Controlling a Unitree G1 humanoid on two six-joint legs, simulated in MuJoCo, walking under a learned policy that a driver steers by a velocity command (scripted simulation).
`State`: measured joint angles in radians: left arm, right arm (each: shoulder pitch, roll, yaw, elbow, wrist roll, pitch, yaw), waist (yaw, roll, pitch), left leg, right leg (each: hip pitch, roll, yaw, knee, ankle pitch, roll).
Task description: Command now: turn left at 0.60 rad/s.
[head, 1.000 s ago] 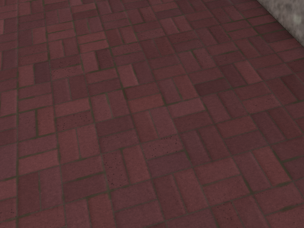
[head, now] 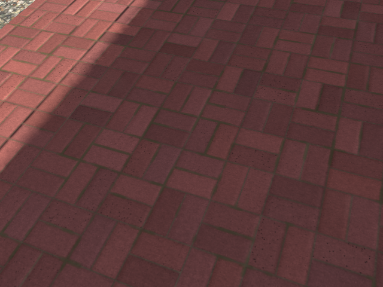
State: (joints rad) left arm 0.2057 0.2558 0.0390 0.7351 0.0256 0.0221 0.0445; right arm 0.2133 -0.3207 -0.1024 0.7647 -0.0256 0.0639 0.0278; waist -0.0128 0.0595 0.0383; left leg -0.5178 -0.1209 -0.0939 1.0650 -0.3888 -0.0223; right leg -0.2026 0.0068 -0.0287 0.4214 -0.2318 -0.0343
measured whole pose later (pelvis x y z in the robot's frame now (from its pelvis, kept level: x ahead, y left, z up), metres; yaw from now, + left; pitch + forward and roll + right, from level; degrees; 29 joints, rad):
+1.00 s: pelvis +0.25 +0.09 -0.01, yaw +9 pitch +0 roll +1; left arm 0.26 0.27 0.05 0.82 0.01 0.01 -0.01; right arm 0.15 -0.26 -0.01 0.79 -0.04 0.02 -0.02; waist 0.03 0.02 0.09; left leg -0.53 0.01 -0.07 0.99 -0.37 -0.03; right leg -0.32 0.13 0.03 0.41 -0.08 -0.12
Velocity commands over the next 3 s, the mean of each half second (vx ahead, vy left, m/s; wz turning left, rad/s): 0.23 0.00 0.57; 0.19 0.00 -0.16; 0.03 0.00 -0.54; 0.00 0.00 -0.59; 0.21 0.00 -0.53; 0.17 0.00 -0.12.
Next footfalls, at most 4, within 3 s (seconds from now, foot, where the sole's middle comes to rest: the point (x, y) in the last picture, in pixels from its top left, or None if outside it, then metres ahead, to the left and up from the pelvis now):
0.28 left None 0.01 0.12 -0.78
0.72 right None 0.37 0.07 -0.78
1.26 left None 0.33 0.24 -0.78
1.74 right None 0.28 0.04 -0.78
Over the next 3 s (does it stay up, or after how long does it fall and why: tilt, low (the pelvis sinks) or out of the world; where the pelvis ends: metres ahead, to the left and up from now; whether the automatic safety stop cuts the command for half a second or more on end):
stays up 0.43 -0.04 0.00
